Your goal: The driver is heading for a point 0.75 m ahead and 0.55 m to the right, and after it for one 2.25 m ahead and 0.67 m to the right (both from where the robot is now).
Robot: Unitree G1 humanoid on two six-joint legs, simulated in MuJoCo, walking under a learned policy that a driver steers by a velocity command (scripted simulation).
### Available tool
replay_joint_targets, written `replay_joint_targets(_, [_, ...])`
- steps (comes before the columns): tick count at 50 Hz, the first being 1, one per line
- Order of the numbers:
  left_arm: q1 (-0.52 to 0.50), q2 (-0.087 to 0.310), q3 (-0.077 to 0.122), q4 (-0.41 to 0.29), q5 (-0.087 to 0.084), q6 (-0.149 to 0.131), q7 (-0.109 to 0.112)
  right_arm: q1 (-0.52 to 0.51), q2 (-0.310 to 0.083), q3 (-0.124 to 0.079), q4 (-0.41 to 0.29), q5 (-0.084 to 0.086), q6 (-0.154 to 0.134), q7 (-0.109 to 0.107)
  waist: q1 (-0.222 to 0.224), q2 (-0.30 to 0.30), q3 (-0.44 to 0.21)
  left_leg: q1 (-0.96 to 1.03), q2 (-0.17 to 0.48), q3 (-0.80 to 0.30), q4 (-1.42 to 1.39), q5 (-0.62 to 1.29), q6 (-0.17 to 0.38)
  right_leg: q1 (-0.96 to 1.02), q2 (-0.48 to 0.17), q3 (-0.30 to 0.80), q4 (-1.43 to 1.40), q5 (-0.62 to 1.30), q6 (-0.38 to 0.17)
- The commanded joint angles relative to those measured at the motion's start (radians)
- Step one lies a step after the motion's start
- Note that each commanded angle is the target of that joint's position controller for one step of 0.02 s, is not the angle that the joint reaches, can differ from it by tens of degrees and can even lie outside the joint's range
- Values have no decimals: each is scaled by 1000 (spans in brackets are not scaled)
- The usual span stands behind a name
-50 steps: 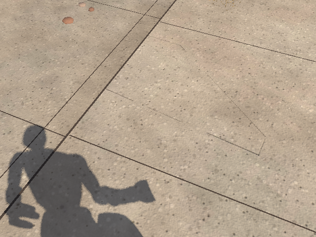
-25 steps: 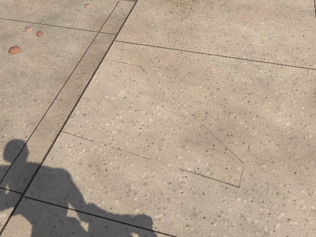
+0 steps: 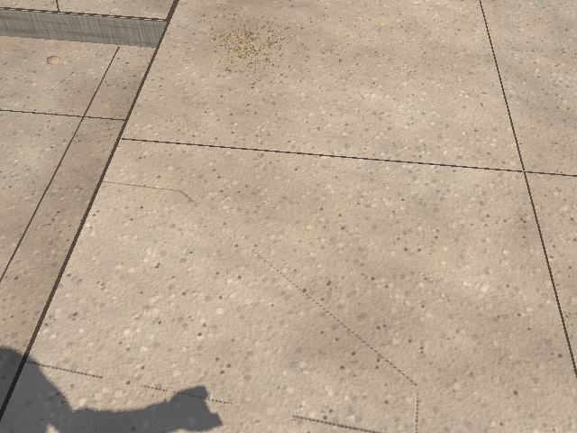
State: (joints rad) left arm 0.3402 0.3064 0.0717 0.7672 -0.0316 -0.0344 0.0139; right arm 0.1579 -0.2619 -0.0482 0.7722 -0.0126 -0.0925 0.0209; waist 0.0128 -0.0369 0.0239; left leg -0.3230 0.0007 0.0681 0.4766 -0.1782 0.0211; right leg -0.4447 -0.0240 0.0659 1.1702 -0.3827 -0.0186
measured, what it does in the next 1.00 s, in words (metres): walks ahead, turning right: right foot, then left foot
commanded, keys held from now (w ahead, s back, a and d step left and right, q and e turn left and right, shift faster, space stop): w+e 1.00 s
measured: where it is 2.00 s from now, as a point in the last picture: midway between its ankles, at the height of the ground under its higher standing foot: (483, 301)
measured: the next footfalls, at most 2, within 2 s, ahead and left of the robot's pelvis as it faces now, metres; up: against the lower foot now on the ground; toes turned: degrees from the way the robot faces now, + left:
right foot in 0.38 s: +0.33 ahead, -0.18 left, +0.00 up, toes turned -16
left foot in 0.86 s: +0.68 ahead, -0.10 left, +0.00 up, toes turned -34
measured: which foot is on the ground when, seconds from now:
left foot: down 0.00-0.38, up 0.40-0.84, down 0.86-1.00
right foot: up 0.00-0.36, down 0.38-0.88, up 0.90-1.00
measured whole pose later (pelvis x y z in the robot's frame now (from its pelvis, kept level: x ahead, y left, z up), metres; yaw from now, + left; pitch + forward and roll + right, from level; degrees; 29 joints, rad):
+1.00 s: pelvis +0.54 -0.14 +0.00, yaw -35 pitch +1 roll +1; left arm 0.33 0.31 0.07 0.71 -0.03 -0.02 0.01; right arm 0.16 -0.27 -0.06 0.73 -0.01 -0.10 0.02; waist 0.01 -0.04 0.03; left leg -0.32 -0.03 0.04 0.49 -0.19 0.02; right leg -0.44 0.01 0.09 1.20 -0.40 -0.02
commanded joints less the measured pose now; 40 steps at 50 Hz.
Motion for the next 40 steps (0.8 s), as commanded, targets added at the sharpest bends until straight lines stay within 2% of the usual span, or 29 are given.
replay_joint_targets(1, [-12, 59, 24, -88, -1, 8, -3, 22, -101, -31, -25, -1, -16, -7, -19, 167, -27, 189, 273, -259, -298, 27, 150, -212, -105, 42, -4, 80, 4])
replay_joint_targets(3, [-47, 41, 20, -109, 6, 19, -3, 30, -128, -42, -8, 3, -25, -10, -16, 133, -7, 182, 283, -191, -328, 104, 166, -241, -113, 42, -62, 132, 14])
replay_joint_targets(5, [-86, 34, 17, -127, 10, 18, -9, 43, -149, -50, 5, 3, -24, -14, -23, 112, 0, 208, 284, -122, -340, 168, 170, -267, -115, 40, -152, 218, 20])
replay_joint_targets(9, [-205, 15, 5, -157, 9, 7, -38, 62, -179, -58, 18, 9, -10, -24, -62, 94, 29, 236, 258, 21, -347, 215, 141, -220, -97, -28, -377, 392, 8])
replay_joint_targets(12, [-290, 15, 2, -193, 8, 7, -55, 105, -206, -67, 36, 22, 6, -26, -89, 87, 59, 304, 279, 67, -337, 223, 127, -214, -84, -69, -478, 387, -11])
replay_joint_targets(14, [-316, 29, 6, -213, 9, 10, -64, 118, -224, -74, 46, 34, 20, -25, -83, 92, 68, 368, 298, 90, -299, 300, 112, -206, -68, -92, -519, 324, -35])
replay_joint_targets(16, [-281, 62, 23, -219, 15, 15, -66, 110, -255, -84, 45, 46, 33, -29, -42, 120, 25, 411, 299, 126, -176, 613, 93, -108, -11, -145, -536, 219, -74])
replay_joint_targets(17, [-201, 92, 41, -203, 15, 18, -65, 103, -266, -87, 42, 52, 41, -31, 10, 128, -28, 408, 287, 147, -44, 764, 81, 5, 32, -174, -548, 182, -99])
replay_joint_targets(18, [-41, 137, 70, -158, 11, 21, -57, 89, -254, -82, 37, 55, 48, -34, 100, 107, -108, 335, 251, 180, 164, 795, 52, 230, 82, -190, -612, 237, -135])
replay_joint_targets(19, [133, 221, 106, -111, 6, 32, -37, 107, -205, -62, 22, 26, 44, -38, 166, 5, -200, 85, 209, 181, 477, 497, 3, 545, -2, -15, -630, 238, -190])
replay_joint_targets(20, [77, 331, 112, -125, -5, 21, -31, 182, -58, -14, -44, -15, 18, -27, 26, -259, -265, -357, 3, 83, 813, -399, -57, 812, -245, 557, -739, 49, -367])
replay_joint_targets(21, [99, 250, 86, -159, 3, 0, -40, 84, -139, -23, -54, 25, -20, -15, 103, -131, -373, -464, -5, -140, 915, -426, -42, 843, -307, 761, -880, -85, -397])
replay_joint_targets(22, [67, 191, 67, -144, 12, -17, -45, -6, -187, -36, -83, 61, -39, -8, 109, -74, -229, -542, 38, -140, 895, -321, -20, 755, -285, 622, -899, 1, -346])
replay_joint_targets(23, [15, 165, 57, -144, 10, -25, -44, -8, -173, -31, -79, 48, -50, -13, 66, -14, -157, -497, 81, -142, 807, -232, -8, 617, -241, 501, -891, 101, -310])
replay_joint_targets(24, [-57, 135, 47, -155, 13, -25, -41, -1, -175, -35, -64, 20, -51, -20, 22, 12, -108, -424, 111, -145, 722, -178, -15, 485, -200, 407, -895, 206, -283])
replay_joint_targets(25, [-99, 111, 36, -171, 25, -26, -37, 19, -182, -41, -58, 11, -41, -19, -12, -7, -91, -355, 129, -154, 675, -138, -21, 398, -170, 352, -915, 285, -273])
replay_joint_targets(26, [-115, 109, 35, -178, 29, -27, -32, 29, -178, -43, -58, 8, -29, -16, -28, -18, -85, -318, 128, -151, 642, -118, -33, 348, -160, 334, -935, 331, -276])
replay_joint_targets(27, [-115, 115, 36, -175, 26, -30, -27, 32, -164, -41, -59, 4, -18, -16, -34, -10, -79, -303, 124, -139, 605, -104, -49, 310, -152, 308, -945, 388, -283])
replay_joint_targets(29, [-89, 136, 41, -162, 22, -33, -14, -10, -137, -34, -73, -5, -4, -18, -29, 3, -52, -302, 106, -122, 501, -28, -78, 249, -126, 248, -958, 439, -281])
replay_joint_targets(31, [-58, 147, 45, -145, 19, -30, -2, -90, -113, -24, -97, -4, -2, -17, -1, -6, -24, -298, 82, -120, 345, 107, -95, 222, -92, 208, -956, 416, -253])
replay_joint_targets(34, [-13, 152, 47, -122, 13, -23, 5, -194, -93, -13, -125, 6, -9, -5, 43, -30, -3, -221, 33, -114, 144, 261, -95, 189, -62, 192, -943, 325, -211])
replay_joint_targets(37, [33, 149, 48, -95, 5, -17, 7, -246, -114, -18, -150, 19, -19, 7, 61, -38, 3, -194, 14, -138, 60, 274, -79, 237, -90, 256, -889, 276, -198])
replay_joint_targets(40, [36, 142, 48, -86, 6, -6, 13, -220, -146, -32, -152, 21, -30, 14, 39, -70, -6, -157, 7, -154, 16, 160, -45, 320, -120, 338, -796, 293, -179])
